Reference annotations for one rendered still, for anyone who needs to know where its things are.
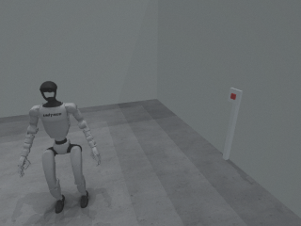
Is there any robot left upper arm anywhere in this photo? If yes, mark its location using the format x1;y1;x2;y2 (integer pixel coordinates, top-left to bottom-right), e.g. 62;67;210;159
65;103;86;129

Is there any left robot forearm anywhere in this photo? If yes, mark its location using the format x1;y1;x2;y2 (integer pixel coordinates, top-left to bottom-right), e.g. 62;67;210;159
83;121;97;148

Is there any robot right hand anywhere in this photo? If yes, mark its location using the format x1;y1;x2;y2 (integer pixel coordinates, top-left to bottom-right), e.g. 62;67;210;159
17;156;31;178

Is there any button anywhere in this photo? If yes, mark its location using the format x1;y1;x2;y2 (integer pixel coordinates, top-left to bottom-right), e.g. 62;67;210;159
230;93;236;100

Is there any robot foot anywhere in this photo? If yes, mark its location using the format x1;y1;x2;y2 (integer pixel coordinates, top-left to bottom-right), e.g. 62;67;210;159
55;194;65;214
80;191;88;208

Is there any robot right upper arm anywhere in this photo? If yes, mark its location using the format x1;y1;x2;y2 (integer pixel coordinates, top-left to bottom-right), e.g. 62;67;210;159
27;105;41;135

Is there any panel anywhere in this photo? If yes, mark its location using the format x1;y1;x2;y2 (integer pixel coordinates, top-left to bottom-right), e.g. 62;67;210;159
222;88;243;160

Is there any robot left hand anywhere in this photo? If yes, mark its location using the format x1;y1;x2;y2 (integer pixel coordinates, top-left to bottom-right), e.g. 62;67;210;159
90;146;102;167

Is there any right robot forearm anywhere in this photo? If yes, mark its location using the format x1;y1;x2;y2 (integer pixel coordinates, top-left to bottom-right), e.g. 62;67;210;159
21;126;35;156

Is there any robot left foot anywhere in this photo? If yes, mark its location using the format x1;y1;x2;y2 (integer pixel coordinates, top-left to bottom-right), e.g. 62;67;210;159
80;191;88;208

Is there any robot right foot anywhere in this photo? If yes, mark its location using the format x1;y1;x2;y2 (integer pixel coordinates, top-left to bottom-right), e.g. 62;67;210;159
55;194;65;214

